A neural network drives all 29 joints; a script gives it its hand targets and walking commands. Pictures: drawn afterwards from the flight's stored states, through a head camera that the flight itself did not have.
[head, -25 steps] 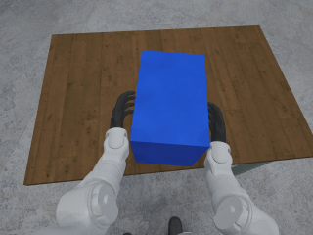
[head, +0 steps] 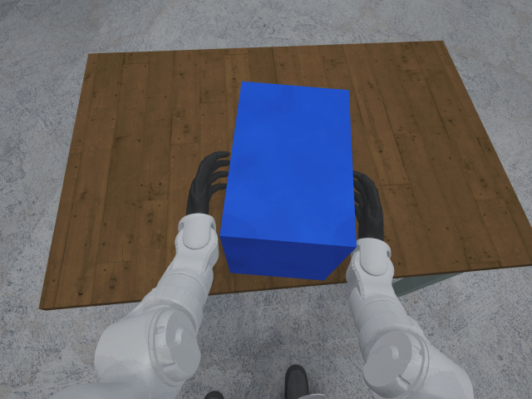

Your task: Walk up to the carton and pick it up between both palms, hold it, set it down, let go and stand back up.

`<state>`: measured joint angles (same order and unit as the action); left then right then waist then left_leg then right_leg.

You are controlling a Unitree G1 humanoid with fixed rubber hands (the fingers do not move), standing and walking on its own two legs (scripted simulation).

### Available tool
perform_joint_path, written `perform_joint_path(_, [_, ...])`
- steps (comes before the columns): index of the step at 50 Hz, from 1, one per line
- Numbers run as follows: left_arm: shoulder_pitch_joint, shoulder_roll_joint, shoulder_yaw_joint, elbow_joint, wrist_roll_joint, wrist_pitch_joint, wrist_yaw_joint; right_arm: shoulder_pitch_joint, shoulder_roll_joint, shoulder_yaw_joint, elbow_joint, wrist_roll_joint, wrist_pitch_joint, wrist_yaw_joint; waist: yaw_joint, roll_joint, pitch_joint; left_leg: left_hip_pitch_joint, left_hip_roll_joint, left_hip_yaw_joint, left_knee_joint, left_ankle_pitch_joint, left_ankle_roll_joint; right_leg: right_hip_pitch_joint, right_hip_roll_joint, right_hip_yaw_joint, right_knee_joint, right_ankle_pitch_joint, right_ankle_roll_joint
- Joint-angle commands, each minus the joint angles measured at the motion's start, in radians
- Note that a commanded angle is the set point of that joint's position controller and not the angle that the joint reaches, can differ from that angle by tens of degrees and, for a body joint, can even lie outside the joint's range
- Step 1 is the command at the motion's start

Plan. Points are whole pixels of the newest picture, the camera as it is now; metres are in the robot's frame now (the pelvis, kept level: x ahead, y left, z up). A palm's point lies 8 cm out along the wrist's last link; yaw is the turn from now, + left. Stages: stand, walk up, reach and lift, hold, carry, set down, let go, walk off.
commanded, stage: reach and lift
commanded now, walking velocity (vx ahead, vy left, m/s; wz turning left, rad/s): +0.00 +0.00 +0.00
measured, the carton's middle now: (285, 187) +0.46 -0.06 -0.06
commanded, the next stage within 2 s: none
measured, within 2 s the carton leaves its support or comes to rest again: leaves its support in 1.28 s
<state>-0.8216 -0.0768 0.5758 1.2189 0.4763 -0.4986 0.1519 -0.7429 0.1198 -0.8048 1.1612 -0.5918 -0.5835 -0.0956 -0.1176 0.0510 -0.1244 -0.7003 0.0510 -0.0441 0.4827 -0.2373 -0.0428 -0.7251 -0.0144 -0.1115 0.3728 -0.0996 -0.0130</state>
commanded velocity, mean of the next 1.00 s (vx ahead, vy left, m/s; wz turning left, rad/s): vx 0.00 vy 0.00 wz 0.00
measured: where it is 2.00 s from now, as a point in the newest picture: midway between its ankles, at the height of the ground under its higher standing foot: outside the picture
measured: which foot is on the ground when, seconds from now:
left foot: down 0.00-1.00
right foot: down 0.00-1.00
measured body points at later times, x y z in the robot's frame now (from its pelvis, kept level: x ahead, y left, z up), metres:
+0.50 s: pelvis +0.00 +0.00 +0.00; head +0.15 +0.00 +0.42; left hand +0.44 +0.07 -0.03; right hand +0.38 -0.19 -0.04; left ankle -0.03 +0.14 -0.73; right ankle +0.02 -0.12 -0.73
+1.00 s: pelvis -0.01 +0.00 -0.01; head +0.12 +0.00 +0.42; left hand +0.42 +0.07 -0.03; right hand +0.37 -0.19 -0.04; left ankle -0.03 +0.14 -0.73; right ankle +0.02 -0.12 -0.73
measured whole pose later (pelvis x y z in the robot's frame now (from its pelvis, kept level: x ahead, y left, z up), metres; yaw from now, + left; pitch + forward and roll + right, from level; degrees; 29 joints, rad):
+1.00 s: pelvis -0.01 +0.00 -0.01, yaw -1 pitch +28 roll -2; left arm -0.85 -0.03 0.37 1.39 0.24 -0.54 0.22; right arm -0.76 0.01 -0.59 1.34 -0.44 -0.60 -0.15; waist -0.10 0.06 -0.21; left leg -0.79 0.06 -0.02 0.55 -0.25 -0.04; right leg -0.81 -0.01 -0.10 0.42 -0.10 -0.01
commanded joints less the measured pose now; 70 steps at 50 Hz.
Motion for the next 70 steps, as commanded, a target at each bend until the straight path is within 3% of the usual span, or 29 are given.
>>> perform_joint_path(1, [-0.363,-0.524,-0.222,0.084,0.097,-0.012,-0.114,-0.432,0.459,0.261,0.106,-0.124,-0.037,0.126,-0.028,0.022,-0.598,0.076,-0.033,0.100,-0.027,0.310,-0.025,0.605,0.007,-0.026,0.113,0.545,-0.006])
perform_joint_path(24, [-0.415,-0.572,-0.316,0.132,0.036,-0.068,-0.112,-0.493,0.428,0.339,0.172,-0.096,-0.118,0.114,-0.034,0.034,-0.708,0.066,-0.032,0.100,0.009,0.374,-0.042,0.600,0.020,-0.019,0.134,0.644,-0.019])
perform_joint_path(50, [-0.539,-0.578,-0.457,0.157,-0.130,-0.078,-0.109,-0.573,0.433,0.504,0.218,0.028,-0.047,0.114,-0.018,0.023,-0.774,0.007,-0.051,0.088,0.044,0.250,-0.022,0.604,0.042,0.019,0.180,0.575,-0.008])
perform_joint_path(55, [-0.580,-0.589,-0.488,0.173,-0.178,-0.079,-0.109,-0.615,0.461,0.561,0.199,0.078,-0.015,0.111,-0.006,0.019,-0.791,-0.010,-0.058,0.082,0.070,0.231,-0.016,0.597,0.048,0.030,0.200,0.551,-0.003])
perform_joint_path(61, [-0.638,-0.617,-0.542,0.148,-0.249,-0.073,-0.103,-0.650,0.506,0.656,0.149,0.155,0.042,0.100,-0.015,0.022,-0.810,-0.003,-0.071,0.068,0.102,0.219,-0.015,0.590,0.058,0.040,0.224,0.534,0.004])
perform_joint_path(70, [-0.703,-0.711,-0.666,-0.018,-0.351,-0.039,-0.086,-0.700,0.592,0.835,-0.095,0.309,0.149,0.083,-0.037,0.035,-0.848,0.051,-0.087,0.024,0.147,0.253,-0.023,0.577,0.080,0.048,0.254,0.507,0.011])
